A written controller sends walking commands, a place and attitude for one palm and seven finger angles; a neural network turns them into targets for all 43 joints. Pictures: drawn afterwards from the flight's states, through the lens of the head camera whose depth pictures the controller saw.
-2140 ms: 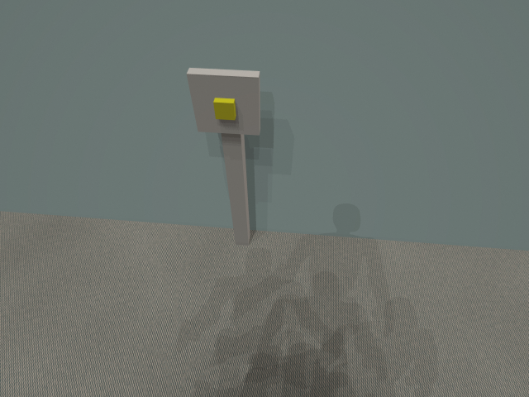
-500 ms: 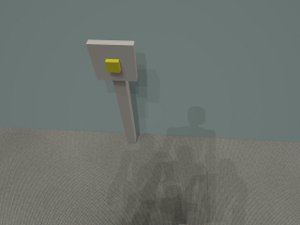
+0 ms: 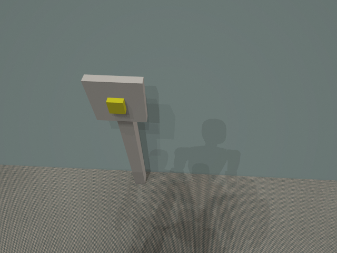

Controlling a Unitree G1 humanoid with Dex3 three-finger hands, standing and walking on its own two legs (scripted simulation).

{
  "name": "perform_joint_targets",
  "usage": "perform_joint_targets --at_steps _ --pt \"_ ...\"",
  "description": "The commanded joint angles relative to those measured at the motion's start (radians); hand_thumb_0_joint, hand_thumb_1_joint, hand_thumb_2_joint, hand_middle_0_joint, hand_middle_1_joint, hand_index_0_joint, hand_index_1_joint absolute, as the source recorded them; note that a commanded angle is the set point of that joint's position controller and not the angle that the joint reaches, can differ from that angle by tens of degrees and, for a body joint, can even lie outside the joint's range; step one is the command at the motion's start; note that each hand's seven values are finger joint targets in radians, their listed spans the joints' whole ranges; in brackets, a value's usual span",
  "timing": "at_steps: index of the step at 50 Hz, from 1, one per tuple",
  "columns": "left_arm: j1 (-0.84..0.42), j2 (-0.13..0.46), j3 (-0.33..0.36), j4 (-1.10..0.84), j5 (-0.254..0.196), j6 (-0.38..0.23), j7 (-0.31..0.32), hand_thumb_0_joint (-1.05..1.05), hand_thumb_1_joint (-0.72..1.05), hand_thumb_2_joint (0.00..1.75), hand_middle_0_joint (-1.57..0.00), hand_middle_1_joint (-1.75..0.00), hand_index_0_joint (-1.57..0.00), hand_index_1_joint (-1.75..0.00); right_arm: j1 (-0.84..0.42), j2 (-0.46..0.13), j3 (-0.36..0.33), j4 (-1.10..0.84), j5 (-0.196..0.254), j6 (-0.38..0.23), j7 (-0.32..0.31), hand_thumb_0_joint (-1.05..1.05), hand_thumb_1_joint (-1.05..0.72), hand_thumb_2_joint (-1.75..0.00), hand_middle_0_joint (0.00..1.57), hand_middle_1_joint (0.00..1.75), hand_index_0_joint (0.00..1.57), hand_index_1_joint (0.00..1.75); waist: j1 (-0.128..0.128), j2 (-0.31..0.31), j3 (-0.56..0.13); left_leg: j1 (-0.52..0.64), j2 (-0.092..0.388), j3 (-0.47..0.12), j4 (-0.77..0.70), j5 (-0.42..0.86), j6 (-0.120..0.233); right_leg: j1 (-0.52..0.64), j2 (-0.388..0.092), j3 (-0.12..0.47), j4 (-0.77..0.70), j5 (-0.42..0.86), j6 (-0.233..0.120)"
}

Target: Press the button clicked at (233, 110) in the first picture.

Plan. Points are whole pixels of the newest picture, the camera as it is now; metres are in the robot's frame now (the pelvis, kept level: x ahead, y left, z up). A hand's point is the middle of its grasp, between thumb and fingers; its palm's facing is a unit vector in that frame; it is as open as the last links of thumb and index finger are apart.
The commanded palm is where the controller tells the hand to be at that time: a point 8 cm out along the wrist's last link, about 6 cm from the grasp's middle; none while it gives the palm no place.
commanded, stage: come to a stop and stand still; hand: left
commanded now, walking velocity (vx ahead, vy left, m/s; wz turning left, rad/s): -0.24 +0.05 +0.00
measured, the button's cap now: (116, 105) +0.53 +0.20 -0.01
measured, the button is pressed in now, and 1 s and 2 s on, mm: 0 0 0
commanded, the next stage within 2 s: look again from close up in 0.84 s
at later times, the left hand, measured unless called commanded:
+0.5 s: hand out of the picture +0.08 +0.21 -0.17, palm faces +0.05 -0.97 -0.22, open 7.4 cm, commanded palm none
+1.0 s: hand out of the picture -0.02 +0.15 -0.17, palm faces +0.02 -0.98 -0.18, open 7.4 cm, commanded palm none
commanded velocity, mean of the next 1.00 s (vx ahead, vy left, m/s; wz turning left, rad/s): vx -0.02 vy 0.02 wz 0.00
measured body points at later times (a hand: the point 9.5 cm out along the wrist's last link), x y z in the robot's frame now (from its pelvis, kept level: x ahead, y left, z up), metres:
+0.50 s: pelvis +0.01 +0.01 +0.01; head +0.06 +0.03 +0.46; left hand +0.08 +0.26 -0.15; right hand +0.03 -0.22 -0.14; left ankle +0.02 +0.13 -0.73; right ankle -0.04 -0.11 -0.68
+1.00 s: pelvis -0.01 -0.01 +0.01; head +0.01 -0.01 +0.46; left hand -0.02 +0.20 -0.15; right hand -0.03 -0.23 -0.15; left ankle +0.01 +0.13 -0.73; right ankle -0.04 -0.12 -0.73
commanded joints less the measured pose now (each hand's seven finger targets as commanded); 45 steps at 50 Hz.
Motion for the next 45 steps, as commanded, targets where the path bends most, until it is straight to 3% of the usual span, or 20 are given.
perform_joint_targets --at_steps 1,3,6,9,11,13,14,15,16,17,18,20,25,28,30,31,32,34,40,45 --pt "0.112 0.169 0.004 0.007 0.006 -0.005 0.011 0.0 0.9 0.9 -0.2 -0.3 -0.2 -0.3 0.088 -0.062 -0.01 -0.024 0.035 0.038 0.013 0.0 -0.9 -0.9 0.2 0.3 0.2 0.3 -0.012 -0.241 -0.106 -0.017 -0.022 -0.014 0.032 -0.152 -0.003 0.113 -0.27 0.261 -0.369 0.473 -0.108" --pt "0.007 0.178 0.005 -0.035 0.004 0.017 0.013 0.0 0.9 0.9 -0.2 -0.3 -0.2 -0.3 0.125 -0.049 -0.013 0.014 0.03 0.053 0.022 0.0 -0.9 -0.9 0.2 0.3 0.2 0.3 -0.042 -0.036 -0.062 0.081 -0.032 -0.023 0.011 -0.069 0.007 -0.006 -0.231 0.195 -0.332 0.391 -0.113" --pt "0.026 0.166 0.011 -0.02 -0.005 0.016 0.029 0.0 0.9 0.9 -0.2 -0.3 -0.2 -0.3 0.133 -0.084 -0.02 0.031 0.027 0.061 0.011 0.0 -0.9 -0.9 0.2 0.3 0.2 0.3 -0.015 -0.152 -0.076 0.032 -0.008 -0.038 0.036 0.165 0.002 0.15 -0.176 0.119 -0.213 0.842 -0.083" --pt "0.056 0.201 0.03 -0.018 -0.003 0.025 0.039 0.0 0.9 0.9 -0.2 -0.3 -0.2 -0.3 0.114 -0.085 -0.026 0.015 0.028 0.07 0.009 0.0 -0.9 -0.9 0.2 0.3 0.2 0.3 0.017 -0.133 -0.115 -0.072 -0.038 -0.02 0.106 -0.061 -0.012 0.295 -0.241 0.162 -0.193 1.088 -0.14" --pt "0.031 0.21 0.036 -0.036 0.001 0.033 0.044 0.0 0.9 0.9 -0.2 -0.3 -0.2 -0.3 0.101 -0.085 -0.031 -0.001 0.029 0.076 0.01 0.0 -0.9 -0.9 0.2 0.3 0.2 0.3 0.024 -0.145 -0.12 -0.104 -0.037 -0.036 0.118 -0.178 -0.011 0.315 -0.279 0.188 -0.208 1.067 -0.18" --pt "-0.016 0.199 0.041 -0.052 0.0 0.039 0.045 0.0 0.9 0.9 -0.2 -0.3 -0.2 -0.3 0.121 -0.086 -0.034 0.0 0.031 0.075 0.013 0.0 -0.9 -0.9 0.2 0.3 0.2 0.3 0.004 -0.124 -0.144 -0.05 -0.019 -0.056 -0.003 -0.055 -0.007 0.301 -0.249 0.159 -0.174 0.955 -0.16" --pt "-0.033 0.192 0.039 -0.064 -0.006 0.042 0.042 0.0 0.9 0.9 -0.2 -0.3 -0.2 -0.3 0.151 -0.101 -0.036 0.005 0.029 0.069 0.014 0.0 -0.9 -0.9 0.2 0.3 0.2 0.3 -0.011 -0.07 -0.171 0.045 0.01 -0.067 -0.092 0.236 0.002 0.24 -0.204 0.108 -0.127 0.824 -0.111" --pt "-0.027 0.152 0.034 -0.086 -0.012 0.048 0.037 0.0 0.9 0.9 -0.2 -0.3 -0.2 -0.3 0.16 -0.149 -0.041 -0.003 0.018 0.063 0.011 0.0 -0.9 -0.9 0.2 0.3 0.2 0.3 -0.01 0.089 -0.2 0.147 0.127 -0.171 -0.127 0.582 0.044 0.129 -0.11 0.029 -0.062 0.534 -0.04" --pt "-0.042 0.102 0.022 -0.102 -0.015 0.054 0.038 0.0 0.9 0.9 -0.2 -0.3 -0.2 -0.3 0.159 -0.193 -0.047 -0.015 0.011 0.061 0.007 0.0 -0.9 -0.9 0.2 0.3 0.2 0.3 -0.018 0.239 -0.174 0.137 0.255 -0.288 -0.184 0.847 0.141 0.048 -0.002 -0.016 0.062 0.027 0.008" --pt "-0.058 0.098 0.019 -0.099 -0.01 0.064 0.043 0.0 0.9 0.9 -0.2 -0.3 -0.2 -0.3 0.149 -0.193 -0.047 -0.015 0.004 0.062 0.004 0.0 -0.9 -0.9 0.2 0.3 0.2 0.3 -0.033 0.251 -0.156 0.1 0.281 -0.287 -0.207 0.845 0.214 0.024 0.045 0.056 0.252 -0.265 0.003" --pt "-0.06 0.097 0.021 -0.096 -0.008 0.075 0.042 0.0 0.9 0.9 -0.2 -0.3 -0.2 -0.3 0.134 -0.173 -0.038 -0.021 0.003 0.056 -0.005 0.0 -0.9 -0.9 0.2 0.3 0.2 0.3 -0.02 0.249 -0.13 0.071 0.269 -0.261 -0.196 0.82 0.226 -0.011 0.035 0.125 0.335 -0.272 -0.003" --pt "-0.052 0.088 0.023 -0.089 -0.006 0.076 0.032 0.0 0.9 0.9 -0.2 -0.3 -0.2 -0.3 0.1 -0.148 -0.031 -0.036 0.0 0.051 -0.013 0.0 -0.9 -0.9 0.2 0.3 0.2 0.3 -0.005 0.194 -0.077 0.078 0.234 -0.223 -0.175 0.75 0.227 -0.059 0.03 0.122 0.34 -0.215 -0.002" --pt "-0.046 0.07 0.007 -0.088 -0.008 0.061 0.016 0.0 0.9 0.9 -0.2 -0.3 -0.2 -0.3 0.127 -0.172 -0.042 -0.029 0.001 0.043 -0.007 0.0 -0.9 -0.9 0.2 0.3 0.2 0.3 -0.032 0.197 -0.142 0.173 0.209 -0.208 -0.176 0.616 0.2 0.009 0.03 0.058 0.055 -0.16 0.007" --pt "0.041 0.088 0.007 -0.054 -0.003 0.047 0.016 0.0 0.9 0.9 -0.2 -0.3 -0.2 -0.3 0.112 -0.169 -0.046 -0.018 0.016 0.043 0.0 0.0 -0.9 -0.9 0.2 0.3 0.2 0.3 -0.002 0.132 -0.168 0.127 0.144 -0.166 -0.115 0.418 0.131 0.165 0.032 0.046 -0.257 0.099 -0.004" --pt "0.039 0.156 0.008 -0.038 0.004 0.032 0.025 0.0 0.9 0.9 -0.2 -0.3 -0.2 -0.3 0.08 -0.076 -0.027 -0.035 0.031 0.052 0.01 0.0 -0.9 -0.9 0.2 0.3 0.2 0.3 -0.018 -0.115 -0.089 -0.003 0.011 -0.069 -0.067 -0.021 0.03 0.147 -0.161 0.265 -0.418 0.153 -0.067" --pt "-0.004 0.175 0.002 -0.037 0.0 0.025 0.023 0.0 0.9 0.9 -0.2 -0.3 -0.2 -0.3 0.082 -0.063 -0.016 -0.032 0.025 0.056 0.021 0.0 -0.9 -0.9 0.2 0.3 0.2 0.3 -0.035 -0.14 -0.049 0.035 -0.018 -0.063 -0.079 -0.066 0.016 0.051 -0.203 0.276 -0.445 0.038 -0.102" --pt "-0.033 0.186 -0.004 -0.043 -0.001 0.025 0.018 0.0 0.9 0.9 -0.2 -0.3 -0.2 -0.3 0.106 -0.071 -0.015 -0.015 0.02 0.052 0.033 0.0 -0.9 -0.9 0.2 0.3 0.2 0.3 -0.048 -0.08 -0.034 0.108 -0.028 -0.068 -0.098 -0.027 0.024 -0.041 -0.186 0.254 -0.449 -0.138 -0.1" --pt "-0.015 0.156 -0.005 -0.019 -0.004 0.005 0.019 0.0 0.9 0.9 -0.2 -0.3 -0.2 -0.3 0.09 -0.093 -0.017 0.017 0.011 0.038 0.027 0.0 -0.9 -0.9 0.2 0.3 0.2 0.3 -0.03 -0.101 -0.056 0.11 -0.009 -0.068 -0.098 0.106 0.029 0.049 -0.094 0.205 -0.403 0.082 -0.073" --pt "0.048 0.127 -0.014 0.02 -0.007 0.01 0.019 0.0 0.9 0.9 -0.2 -0.3 -0.2 -0.3 0.115 -0.075 -0.003 0.056 0.011 0.039 0.032 0.0 -0.9 -0.9 0.2 0.3 0.2 0.3 -0.02 -0.046 0.058 0.074 -0.014 -0.058 -0.114 0.052 0.023 0.012 -0.101 0.212 -0.451 -0.097 -0.074" --pt "0.07 0.097 -0.021 0.036 -0.011 0.008 0.022 0.0 0.9 0.9 -0.2 -0.3 -0.2 -0.3 0.148 -0.078 0.002 0.081 0.014 0.029 0.021 0.0 -0.9 -0.9 0.2 0.3 0.2 0.3 -0.021 0.019 0.043 0.096 0.019 -0.085 -0.155 0.143 0.032 0.042 -0.065 0.163 -0.395 0.043 -0.057"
